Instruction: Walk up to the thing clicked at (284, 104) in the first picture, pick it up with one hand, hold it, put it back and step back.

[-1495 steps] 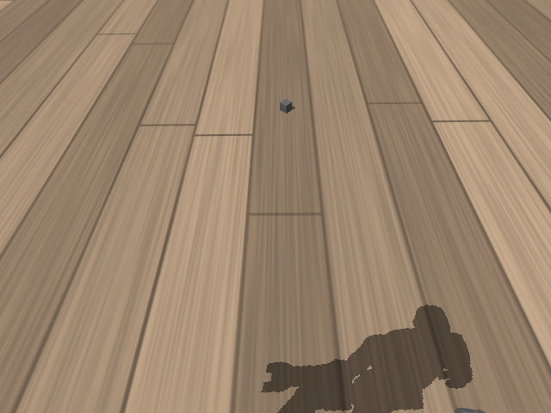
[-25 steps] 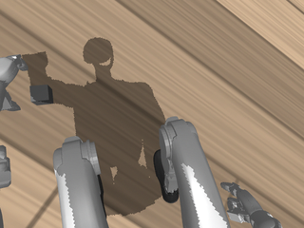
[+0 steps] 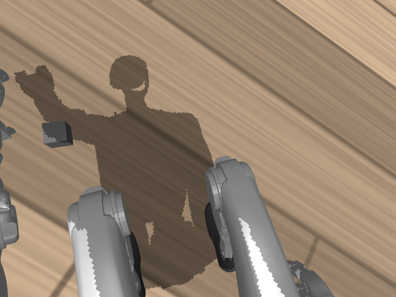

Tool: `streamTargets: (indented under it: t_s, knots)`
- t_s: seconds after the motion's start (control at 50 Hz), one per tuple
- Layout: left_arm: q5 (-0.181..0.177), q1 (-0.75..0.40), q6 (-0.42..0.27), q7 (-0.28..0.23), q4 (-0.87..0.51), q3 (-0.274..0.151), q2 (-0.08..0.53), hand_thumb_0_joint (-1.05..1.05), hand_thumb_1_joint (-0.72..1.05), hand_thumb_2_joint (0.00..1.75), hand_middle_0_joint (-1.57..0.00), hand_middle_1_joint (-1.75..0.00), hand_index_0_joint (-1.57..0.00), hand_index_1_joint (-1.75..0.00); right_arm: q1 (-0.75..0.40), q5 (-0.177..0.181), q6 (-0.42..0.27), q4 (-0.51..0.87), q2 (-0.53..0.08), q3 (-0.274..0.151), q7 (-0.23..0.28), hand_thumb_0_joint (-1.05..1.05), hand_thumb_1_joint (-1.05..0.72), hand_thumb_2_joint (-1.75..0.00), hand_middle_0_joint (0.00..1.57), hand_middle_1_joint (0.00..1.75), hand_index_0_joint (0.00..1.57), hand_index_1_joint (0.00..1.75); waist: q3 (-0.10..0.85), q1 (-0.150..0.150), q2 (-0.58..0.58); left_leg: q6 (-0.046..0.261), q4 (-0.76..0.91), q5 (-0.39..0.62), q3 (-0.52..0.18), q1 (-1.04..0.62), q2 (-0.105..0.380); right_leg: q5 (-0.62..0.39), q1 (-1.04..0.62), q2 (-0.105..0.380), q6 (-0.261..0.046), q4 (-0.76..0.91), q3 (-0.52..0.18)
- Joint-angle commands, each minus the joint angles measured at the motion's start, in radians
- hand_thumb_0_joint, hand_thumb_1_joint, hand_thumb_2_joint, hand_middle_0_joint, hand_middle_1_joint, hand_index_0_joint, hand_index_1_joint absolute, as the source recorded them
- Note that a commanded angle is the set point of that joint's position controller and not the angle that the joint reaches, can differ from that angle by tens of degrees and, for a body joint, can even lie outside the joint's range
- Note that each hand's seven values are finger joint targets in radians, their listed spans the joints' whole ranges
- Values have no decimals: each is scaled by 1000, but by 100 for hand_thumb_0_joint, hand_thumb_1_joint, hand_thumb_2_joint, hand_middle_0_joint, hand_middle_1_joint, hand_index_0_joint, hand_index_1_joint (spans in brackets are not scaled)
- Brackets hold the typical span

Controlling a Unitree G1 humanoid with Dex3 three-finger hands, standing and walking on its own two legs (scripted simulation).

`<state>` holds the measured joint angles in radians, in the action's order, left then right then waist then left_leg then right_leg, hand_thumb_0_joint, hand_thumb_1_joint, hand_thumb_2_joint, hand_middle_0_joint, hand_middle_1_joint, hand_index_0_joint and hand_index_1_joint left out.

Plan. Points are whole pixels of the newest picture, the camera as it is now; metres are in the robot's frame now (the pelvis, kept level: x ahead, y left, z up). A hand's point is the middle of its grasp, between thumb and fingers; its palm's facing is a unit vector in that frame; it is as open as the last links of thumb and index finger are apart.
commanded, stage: home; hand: left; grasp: from above
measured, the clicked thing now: (58, 134) +0.50 +0.28 -0.32
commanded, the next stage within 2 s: none
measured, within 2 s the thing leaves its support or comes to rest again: neither
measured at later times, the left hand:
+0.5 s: hand out of the picture +0.30 +0.26 +0.08, palm faces -0.14 -0.79 -0.60, open 7.5 cm
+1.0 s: hand out of the picture +0.23 +0.19 +0.29, palm faces +0.20 -0.96 -0.21, open 7.4 cm
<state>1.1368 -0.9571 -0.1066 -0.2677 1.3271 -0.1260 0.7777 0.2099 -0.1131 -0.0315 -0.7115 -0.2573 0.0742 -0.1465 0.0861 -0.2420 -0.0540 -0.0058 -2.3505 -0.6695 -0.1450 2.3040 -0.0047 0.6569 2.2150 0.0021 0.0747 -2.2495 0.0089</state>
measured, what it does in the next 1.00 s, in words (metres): rises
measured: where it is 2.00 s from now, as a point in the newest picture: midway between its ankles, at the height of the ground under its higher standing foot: (180, 264)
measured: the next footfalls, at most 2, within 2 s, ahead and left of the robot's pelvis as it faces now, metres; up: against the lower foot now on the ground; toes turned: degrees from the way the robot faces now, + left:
none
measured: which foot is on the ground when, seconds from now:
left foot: down 0.00-1.00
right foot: down 0.00-1.00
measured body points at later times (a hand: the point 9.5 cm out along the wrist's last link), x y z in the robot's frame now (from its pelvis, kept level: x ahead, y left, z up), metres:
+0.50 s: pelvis +0.01 -0.01 +0.18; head +0.15 +0.04 +0.60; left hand +0.30 +0.30 +0.12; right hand +0.24 -0.24 +0.09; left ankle +0.08 +0.12 -0.31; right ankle +0.11 -0.15 -0.31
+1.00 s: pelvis +0.07 -0.01 +0.34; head +0.10 +0.00 +0.79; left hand +0.22 +0.24 +0.30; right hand +0.23 -0.24 +0.27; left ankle +0.07 +0.12 -0.31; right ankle +0.11 -0.15 -0.31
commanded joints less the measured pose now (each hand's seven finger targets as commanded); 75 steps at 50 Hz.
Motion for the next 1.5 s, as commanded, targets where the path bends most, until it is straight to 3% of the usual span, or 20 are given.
streamTargets:
  t_s: [0.0, 0.04, 0.1, 0.14, 0.16, 0.18, 0.22, 0.28, 0.32, 0.44, 0.48, 0.58, 0.64, 0.78, 0.92, 1.0, 1.08, 1.28, 1.4, 1.48]
  knots:
    - [-147, -103, 17, 106, -378, -30, 213, 0, 42, 92, -21, -48, -20, -49, 202, 41, 16, 70, -299, -144, 22, 0, -90, -90, 20, 30, 20, 30, 795, 79, -269, 19, 380, 208, 90, -671, -18, -222, -444, -18, -115, 285, 120]
    - [-245, 18, 30, 161, -547, -18, 150, 0, 54, 90, -21, -42, -20, -43, 195, 59, 30, 101, -290, -152, 30, 0, -90, -90, 20, 30, 20, 30, 812, 92, -234, 20, 420, 233, 85, -723, -12, -243, -494, -19, -114, 333, 117]
    - [-396, 170, 58, 216, -767, -49, 111, 0, 69, 91, -21, -38, -20, -38, 156, 81, 41, 142, -267, -160, 49, 0, -90, -90, 20, 30, 20, 30, 810, 119, -167, 28, 488, 227, 74, -751, -8, -254, -556, -22, -105, 395, 98]
    - [-464, 234, 76, 244, -828, -50, 69, 0, 76, 88, -20, -33, -20, -33, 131, 87, 45, 145, -261, -164, 64, 0, -90, -90, 20, 30, 20, 30, 729, 119, -131, 25, 526, 214, 44, -776, -3, -234, -535, -17, -111, 429, 94]
    - [-491, 262, 80, 254, -899, -20, 27, 0, 83, 88, -20, -31, -20, -31, 115, 92, 43, 156, -242, -163, 69, 0, -90, -90, 20, 30, 20, 30, 714, 117, -156, 23, 561, 207, 37, -800, 0, -225, -544, -14, -111, 449, 91]
    - [-514, 254, 86, 251, -962, -55, 51, 0, 88, 90, -20, -30, -20, -30, 106, 98, 44, 168, -236, -170, 75, 0, -90, -90, 20, 30, 20, 30, 736, 136, -158, 24, 586, 181, 33, -832, 6, -206, -563, -12, -109, 469, 85]
    - [-563, 308, 100, 246, -1032, -67, 33, 0, 90, 90, -20, -30, -20, -30, 72, 106, 43, 187, -225, -175, 86, 0, -90, -90, 20, 30, 20, 30, 737, 159, -188, 21, 639, 138, 35, -886, 13, -175, -598, -7, -108, 508, 74]
    - [-626, 430, 132, 244, -1041, -6, -85, 0, 90, 90, -20, -30, -20, -30, 29, 116, 27, 192, -205, -168, 101, 0, -90, -90, 20, 30, 20, 30, 637, 143, -167, 20, 732, 92, 24, -921, 21, -156, -635, -4, -102, 567, 71]
    - [-655, 480, 163, 234, -1082, -28, -79, 0, 90, 90, -20, -30, -20, -30, 13, 122, 17, 203, -205, -166, 114, 0, -90, -90, 20, 30, 20, 30, 625, 164, -195, 14, 800, 71, 14, -983, 24, -143, -672, -1, -102, 606, 69]
    - [-839, 677, 268, 222, -1182, 26, -219, 0, 90, 90, -20, -30, -20, -30, -69, 139, -36, 243, -167, -147, 157, 0, -90, -90, 20, 30, 20, 30, 526, 143, -94, 23, 918, -15, 42, -1058, 20, -69, -830, -6, -93, 795, 53]
    - [-890, 743, 298, 218, -1227, 33, -240, 0, 90, 90, -20, -30, -20, -30, -78, 142, -53, 256, -154, -142, 173, 0, -90, -90, 20, 30, 20, 30, 510, 135, -79, 25, 944, 15, 61, -1093, 15, -79, -905, -6, -93, 859, 38]
    - [-1012, 846, 358, 194, -1324, 3, -263, 0, 90, 90, -20, -30, -20, -30, -87, 148, -85, 279, -123, -122, 204, 0, -90, -90, 20, 30, 20, 30, 464, 144, -60, 27, 1043, 61, 71, -1194, 14, -110, -1068, -4, -90, 987, 15]
    - [-1056, 943, 391, 180, -1353, -14, -288, 0, 90, 90, -20, -30, -20, -30, -66, 153, -103, 286, -107, -109, 225, 0, -90, -90, 20, 30, 20, 30, 446, 159, -50, 22, 1118, 103, 59, -1285, 16, -145, -1157, -5, -90, 1052, 12]
    - [-1162, 1153, 479, 175, -1452, -2, -404, 0, 90, 90, -20, -30, -20, -30, -13, 154, -143, 299, -84, -87, 287, 0, -90, -90, 20, 30, 20, 30, 383, 162, -37, 14, 1262, 285, 71, -1464, 14, -304, -1380, -10, -83, 1210, 24]
    - [-1212, 1321, 528, 191, -1570, 5, -452, 0, 90, 90, -20, -30, -20, -30, 36, 150, -188, 330, -65, -79, 332, 0, -90, -90, 20, 30, 20, 30, 255, 180, -9, 15, 1405, 335, 95, -1586, 4, -345, -1535, -15, -75, 1382, 39]
    - [-1205, 1407, 538, 204, -1622, 17, -461, 0, 90, 90, -20, -30, -20, -30, 39, 140, -215, 337, -63, -83, 346, 0, -90, -90, 20, 30, 20, 30, 211, 184, -5, 14, 1454, 373, 101, -1642, 4, -369, -1575, -22, -74, 1425, 50]
    - [-1195, 1442, 538, 222, -1636, 26, -471, 0, 90, 90, -20, -30, -20, -30, 32, 132, -234, 347, -66, -88, 351, 0, -90, -90, 20, 30, 20, 30, 131, 187, 12, 18, 1498, 320, 103, -1645, 2, -314, -1573, -21, -71, 1466, 62]
    - [-1184, 1395, 526, 257, -1640, 25, -457, 0, 90, 90, -20, -30, -20, -30, 7, 120, -281, 340, -86, -97, 347, 0, -90, -90, 20, 30, 20, 30, 90, 188, 14, 16, 1529, 256, 107, -1667, 5, -250, -1559, -17, -67, 1475, 72]
    - [-1184, 1415, 519, 253, -1670, 21, -453, 0, 90, 90, -20, -30, -20, -30, 3, 117, -297, 330, -83, -95, 346, 0, -90, -90, 20, 30, 20, 30, 156, 195, -4, 14, 1509, 321, 109, -1696, -1, -313, -1598, -15, -67, 1464, 63]
    - [-1180, 1423, 516, 247, -1655, 26, -456, 0, 90, 90, -20, -30, -20, -30, -1, 117, -295, 325, -84, -93, 347, 0, -90, -90, 20, 30, 20, 30, 148, 198, 0, 13, 1514, 330, 106, -1697, 4, -320, -1600, -20, -69, 1457, 69]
